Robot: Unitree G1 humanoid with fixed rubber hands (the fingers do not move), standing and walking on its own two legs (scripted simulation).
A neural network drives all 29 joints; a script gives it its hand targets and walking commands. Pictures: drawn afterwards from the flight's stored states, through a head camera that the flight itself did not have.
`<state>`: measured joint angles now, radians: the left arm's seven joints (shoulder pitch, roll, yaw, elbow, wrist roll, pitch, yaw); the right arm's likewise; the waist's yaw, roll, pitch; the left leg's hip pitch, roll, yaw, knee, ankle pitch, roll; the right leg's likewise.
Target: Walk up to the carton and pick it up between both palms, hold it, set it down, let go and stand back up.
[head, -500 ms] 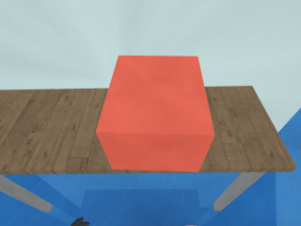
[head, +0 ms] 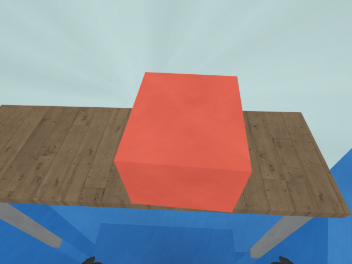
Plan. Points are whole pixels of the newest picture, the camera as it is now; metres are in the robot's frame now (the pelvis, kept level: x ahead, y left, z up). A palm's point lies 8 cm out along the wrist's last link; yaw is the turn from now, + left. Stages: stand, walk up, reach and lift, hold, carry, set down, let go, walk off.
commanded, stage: walk up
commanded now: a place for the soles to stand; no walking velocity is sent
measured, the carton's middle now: (185, 137) +0.41 +0.00 +0.03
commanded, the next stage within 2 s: reach and lift in 0.66 s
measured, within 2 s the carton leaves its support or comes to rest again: neither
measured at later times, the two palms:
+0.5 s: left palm out of the picture +0.03 +0.25 -0.11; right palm out of the picture +0.03 -0.25 -0.12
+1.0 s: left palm (84, 251) +0.16 +0.23 -0.07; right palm (290, 258) +0.15 -0.24 -0.08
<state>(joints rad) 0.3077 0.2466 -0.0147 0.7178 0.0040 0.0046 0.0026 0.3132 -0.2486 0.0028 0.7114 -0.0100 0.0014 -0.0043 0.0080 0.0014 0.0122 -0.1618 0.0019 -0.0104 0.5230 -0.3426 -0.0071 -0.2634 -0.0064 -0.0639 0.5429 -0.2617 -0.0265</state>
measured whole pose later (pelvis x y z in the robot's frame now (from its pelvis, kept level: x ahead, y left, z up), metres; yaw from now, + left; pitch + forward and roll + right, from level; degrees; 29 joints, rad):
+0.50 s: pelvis -0.01 +0.00 +0.00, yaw +0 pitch -1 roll +0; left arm 0.36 0.25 -0.01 0.79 0.01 0.00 0.01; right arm 0.38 -0.24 0.00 0.79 -0.01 -0.01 0.00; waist 0.01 0.00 0.01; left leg -0.17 0.00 -0.01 0.50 -0.31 0.00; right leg -0.26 -0.01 -0.06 0.51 -0.22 -0.02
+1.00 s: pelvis -0.02 -0.01 +0.00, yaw +1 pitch -3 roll -1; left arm 0.15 0.22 0.06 0.28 0.05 0.46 -0.01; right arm 0.10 -0.21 0.00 0.71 0.07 -0.06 0.04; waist -0.01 -0.02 0.09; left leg -0.19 0.06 0.02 0.61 -0.36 -0.04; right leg -0.26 0.02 -0.08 0.57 -0.26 -0.03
